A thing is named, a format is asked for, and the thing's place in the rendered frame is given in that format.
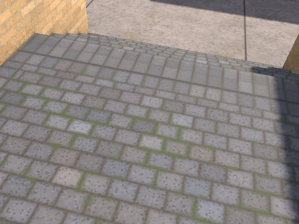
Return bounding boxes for stairs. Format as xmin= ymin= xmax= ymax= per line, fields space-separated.
xmin=50 ymin=33 xmax=299 ymax=81

